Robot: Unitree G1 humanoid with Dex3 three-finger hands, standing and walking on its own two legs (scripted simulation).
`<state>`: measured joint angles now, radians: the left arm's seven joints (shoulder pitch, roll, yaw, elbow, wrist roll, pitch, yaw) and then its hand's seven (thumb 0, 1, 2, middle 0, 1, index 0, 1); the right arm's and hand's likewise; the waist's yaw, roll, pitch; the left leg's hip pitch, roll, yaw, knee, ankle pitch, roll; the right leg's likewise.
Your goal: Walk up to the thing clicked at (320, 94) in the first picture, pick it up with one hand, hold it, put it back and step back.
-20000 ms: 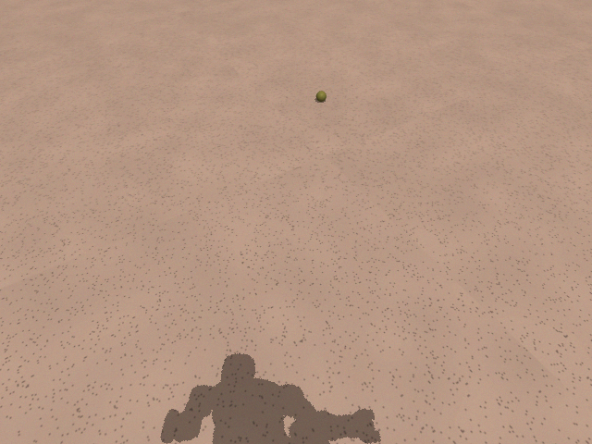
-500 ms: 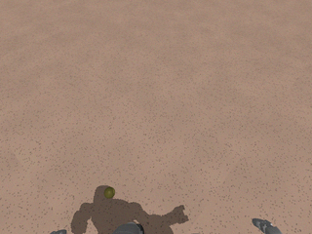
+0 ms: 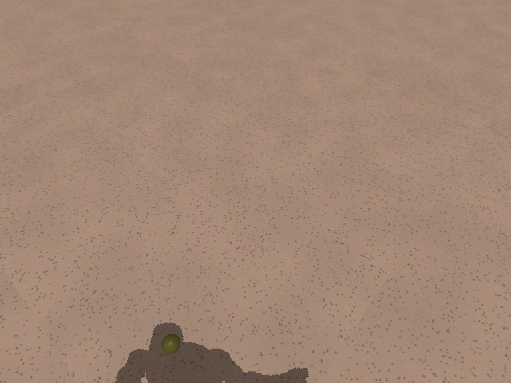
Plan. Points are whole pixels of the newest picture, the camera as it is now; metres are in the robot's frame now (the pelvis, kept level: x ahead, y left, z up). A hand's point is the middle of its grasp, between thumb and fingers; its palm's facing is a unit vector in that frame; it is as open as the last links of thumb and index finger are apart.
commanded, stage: stand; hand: left
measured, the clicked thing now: (171, 343) +0.37 +0.31 -0.74
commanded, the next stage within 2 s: walk up in 0.30 s
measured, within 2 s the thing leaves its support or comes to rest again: neither
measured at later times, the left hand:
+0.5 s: hand out of the picture +0.06 +0.28 -0.16, palm faces -0.02 -0.92 -0.39, open 7.4 cm
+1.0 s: hand out of the picture -0.11 +0.25 -0.16, palm faces +0.11 -0.90 -0.42, open 7.4 cm
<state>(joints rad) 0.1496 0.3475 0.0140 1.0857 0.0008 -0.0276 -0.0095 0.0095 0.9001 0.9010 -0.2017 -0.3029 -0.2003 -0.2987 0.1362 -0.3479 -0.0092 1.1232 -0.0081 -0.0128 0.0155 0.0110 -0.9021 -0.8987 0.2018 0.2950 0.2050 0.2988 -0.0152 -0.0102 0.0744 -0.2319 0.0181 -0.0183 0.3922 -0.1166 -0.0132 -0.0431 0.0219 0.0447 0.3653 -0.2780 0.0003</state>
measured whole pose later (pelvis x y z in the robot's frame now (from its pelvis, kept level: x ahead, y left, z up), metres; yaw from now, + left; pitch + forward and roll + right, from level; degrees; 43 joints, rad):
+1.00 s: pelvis -0.19 -0.02 -0.03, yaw +8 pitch -2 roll +0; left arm 0.14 0.34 0.06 0.77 0.01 0.02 0.05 0.01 0.90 0.90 -0.21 -0.30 -0.20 -0.30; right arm 0.12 -0.41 -0.04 0.88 -0.02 0.08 -0.02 0.01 -0.90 -0.90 0.20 0.30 0.20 0.30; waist 0.01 0.04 0.25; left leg -0.30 -0.03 -0.07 0.83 -0.53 -0.03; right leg -0.39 -0.07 -0.11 0.68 -0.25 -0.01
